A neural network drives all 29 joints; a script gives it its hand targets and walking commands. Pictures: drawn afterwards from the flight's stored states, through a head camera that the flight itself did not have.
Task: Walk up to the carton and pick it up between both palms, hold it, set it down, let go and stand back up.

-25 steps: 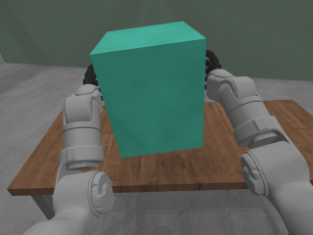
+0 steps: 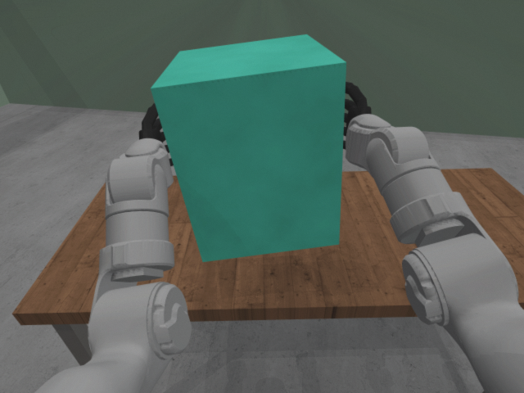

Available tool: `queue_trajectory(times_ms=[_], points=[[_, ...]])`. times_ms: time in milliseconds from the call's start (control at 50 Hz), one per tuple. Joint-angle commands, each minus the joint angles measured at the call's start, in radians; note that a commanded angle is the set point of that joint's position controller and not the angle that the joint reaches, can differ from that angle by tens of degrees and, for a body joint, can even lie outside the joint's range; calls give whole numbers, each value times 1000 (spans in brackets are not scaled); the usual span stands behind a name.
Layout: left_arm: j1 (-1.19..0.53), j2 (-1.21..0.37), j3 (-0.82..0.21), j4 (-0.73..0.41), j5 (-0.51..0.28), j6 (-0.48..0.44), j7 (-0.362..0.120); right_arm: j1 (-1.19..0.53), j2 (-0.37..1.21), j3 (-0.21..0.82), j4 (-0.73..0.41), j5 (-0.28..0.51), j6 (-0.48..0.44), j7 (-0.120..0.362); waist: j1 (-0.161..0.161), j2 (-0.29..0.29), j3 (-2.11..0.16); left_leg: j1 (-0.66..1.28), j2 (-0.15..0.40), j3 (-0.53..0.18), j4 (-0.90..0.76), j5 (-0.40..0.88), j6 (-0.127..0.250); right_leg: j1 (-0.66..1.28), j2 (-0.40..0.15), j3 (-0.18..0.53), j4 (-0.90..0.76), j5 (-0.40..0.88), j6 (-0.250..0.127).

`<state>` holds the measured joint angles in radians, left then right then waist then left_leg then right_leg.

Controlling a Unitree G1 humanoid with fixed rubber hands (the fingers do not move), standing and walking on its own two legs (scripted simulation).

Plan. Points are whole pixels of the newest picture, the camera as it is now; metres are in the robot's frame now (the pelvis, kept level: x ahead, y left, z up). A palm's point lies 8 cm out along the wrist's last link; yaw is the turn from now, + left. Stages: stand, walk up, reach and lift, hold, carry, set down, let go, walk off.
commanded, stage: hold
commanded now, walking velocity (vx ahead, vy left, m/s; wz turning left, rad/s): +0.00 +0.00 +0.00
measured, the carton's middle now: (256, 144) +0.40 +0.00 +0.26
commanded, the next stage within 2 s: none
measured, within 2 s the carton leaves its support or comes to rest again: neither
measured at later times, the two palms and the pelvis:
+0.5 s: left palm (156, 151) +0.38 +0.15 +0.27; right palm (358, 130) +0.38 -0.14 +0.28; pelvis +0.00 +0.00 +0.00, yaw +0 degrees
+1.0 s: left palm (154, 151) +0.38 +0.15 +0.27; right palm (357, 132) +0.38 -0.14 +0.28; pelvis +0.00 +0.00 +0.00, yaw +0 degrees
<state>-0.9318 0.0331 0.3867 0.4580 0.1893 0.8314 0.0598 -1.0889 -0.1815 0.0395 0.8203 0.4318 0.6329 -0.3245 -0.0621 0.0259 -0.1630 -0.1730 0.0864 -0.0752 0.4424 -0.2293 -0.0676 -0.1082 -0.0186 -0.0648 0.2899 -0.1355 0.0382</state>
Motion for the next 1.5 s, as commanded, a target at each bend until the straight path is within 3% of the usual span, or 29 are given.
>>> queue_trajectory(times_ms=[0, 80, 100, 120, 180, 200, 220, 240, 320, 420, 540, 580, 600, 660, 680, 700, 740, 860, 880, 1020, 1080, 1100, 1180, 1220, 1280, 1320, 1400, 1480], points=[[-913, -624, -447, -151, -182, -83, -139, -891, 775, 184, -403, 182, -34, 140, -22, 25, -394, 66, -159, 41, -51, 305, -24, 202, 136, 45, 5, 197, 12], [-933, -629, -453, -145, -183, -81, -138, -911, 769, 175, -395, 188, -36, 140, -21, 46, -398, 55, -158, 43, -48, 301, -24, 194, 137, 47, 5, 189, 7], [-955, -641, -467, -168, -192, -85, -136, -947, 789, 182, -440, 190, -44, 141, -10, 54, -437, 64, -156, 40, -49, 307, -28, 199, 138, 49, 6, 185, 6], [-946, -654, -471, -154, -196, -83, -133, -929, 770, 166, -419, 182, -41, 141, -30, 68, -415, 60, -157, 39, -48, 297, -32, 188, 139, 44, -2, 171, 3], [-941, -642, -463, -159, -193, -88, -129, -927, 783, 190, -419, 190, -41, 141, -10, 44, -429, 57, -155, 40, -42, 305, -24, 206, 139, 49, 5, 191, 8], [-930, -646, -467, -181, -195, -88, -128, -921, 790, 189, -444, 191, -44, 142, -11, 32, -446, 61, -154, 42, -45, 327, -27, 212, 139, 50, 11, 211, 9], [-916, -636, -452, -158, -179, -81, -129, -880, 764, 175, -396, 183, -35, 142, -26, 43, -400, 58, -154, 41, -51, 328, -31, 198, 140, 46, 10, 198, 7], [-919, -626, -448, -140, -179, -80, -133, -918, 772, 184, -407, 184, -37, 144, -11, 38, -397, 59, -154, 49, -51, 307, -25, 197, 140, 43, 5, 177, 6], [-903, -613, -420, -121, -165, -74, -142, -872, 758, 164, -344, 171, -28, 146, -18, 23, -341, 32, -154, 49, -68, 262, -17, 196, 134, 47, -2, 146, 8], [-944, -643, -464, -171, -196, -90, -135, -940, 786, 185, -431, 193, -48, 146, -11, 55, -460, 65, -159, 49, -51, 318, -27, 202, 142, 44, 12, 190, 8], [-891, -624, -437, -133, -170, -79, -136, -892, 773, 189, -409, 180, -39, 141, -13, 20, -398, 67, -157, 44, -43, 320, -22, 209, 138, 48, 2, 208, 12], [-899, -630, -452, -147, -184, -78, -137, -897, 774, 192, -412, 187, -38, 136, -23, 37, -405, 67, -157, 45, -42, 330, -25, 209, 138, 48, 5, 222, 9], [-899, -619, -440, -146, -181, -79, -138, -901, 781, 191, -423, 192, -40, 136, -18, 12, -401, 51, -158, 43, -48, 323, -19, 214, 136, 50, 9, 223, 13], [-893, -621, -438, -131, -174, -76, -143, -891, 763, 183, -401, 186, -34, 134, -23, 26, -364, 59, -157, 46, -52, 311, -22, 200, 138, 43, 0, 193, 12], [-902, -642, -459, -182, -184, -82, -141, -904, 775, 201, -438, 194, -44, 137, -18, 38, -430, 72, -154, 43, -44, 342, -28, 219, 143, 41, 10, 221, 7], [-897, -624, -449, -151, -175, -79, -141, -890, 776, 199, -424, 193, -33, 138, -12, 30, -398, 65, -163, 47, -44, 316, -23, 215, 136, 48, 2, 212, 13], [-917, -643, -471, -192, -192, -84, -134, -909, 784, 200, -451, 198, -39, 139, -17, 50, -447, 73, -163, 44, -37, 342, -28, 208, 140, 49, 11, 228, 8], [-907, -621, -440, -142, -169, -80, -136, -899, 778, 185, -410, 179, -33, 142, -8, 30, -390, 48, -156, 44, -47, 280, -15, 199, 136, 52, 3, 171, 11], [-925, -628, -451, -155, -182, -84, -137, -929, 791, 206, -451, 188, -43, 141, -1, 13, -416, 48, -157, 45, -48, 286, -13, 208, 136, 47, 5, 175, 13], [-926, -619, -421, -102, -167, -84, -140, -926, 775, 168, -392, 163, -40, 144, -10, 12, -377, 45, -154, 52, -65, 248, -12, 193, 139, 45, 2, 129, 11], [-931, -652, -460, -148, -194, -86, -138, -911, 755, 154, -387, 173, -44, 145, -32, 59, -411, 60, -150, 45, -55, 302, -28, 191, 141, 49, 9, 170, 1], [-930, -642, -455, -132, -187, -82, -137, -929, 756, 158, -398, 177, -45, 146, -20, 49, -401, 54, -153, 42, -52, 311, -25, 195, 143, 49, 3, 177, 3], [-905, -639, -441, -114, -175, -78, -136, -908, 748, 165, -374, 179, -42, 145, -23, 55, -390, 52, -149, 42, -56, 297, -27, 201, 139, 45, 0, 172, 1], [-925, -632, -447, -159, -174, -87, -135, -894, 769, 172, -384, 177, -42, 150, -16, 39, -412, 56, -152, 45, -59, 304, -26, 211, 139, 49, 7, 184, 5], [-905, -639, -442, -118, -173, -83, -138, -901, 756, 168, -382, 182, -44, 147, -20, 71, -392, 57, -157, 44, -52, 296, -25, 195, 136, 51, -2, 173, 3], [-900, -633, -447, -145, -174, -83, -136, -899, 761, 179, -402, 184, -46, 145, -18, 49, -402, 66, -158, 45, -44, 314, -24, 209, 139, 49, 2, 198, 8], [-925, -644, -479, -203, -187, -88, -130, -877, 774, 183, -406, 193, -44, 142, -21, 73, -441, 88, -156, 41, -28, 362, -39, 209, 143, 45, 11, 243, 11], [-900, -641, -480, -182, -188, -81, -132, -896, 772, 204, -459, 198, -40, 133, -18, 38, -431, 81, -163, 44, -25, 378, -37, 220, 143, 50, 12, 272, 14]])
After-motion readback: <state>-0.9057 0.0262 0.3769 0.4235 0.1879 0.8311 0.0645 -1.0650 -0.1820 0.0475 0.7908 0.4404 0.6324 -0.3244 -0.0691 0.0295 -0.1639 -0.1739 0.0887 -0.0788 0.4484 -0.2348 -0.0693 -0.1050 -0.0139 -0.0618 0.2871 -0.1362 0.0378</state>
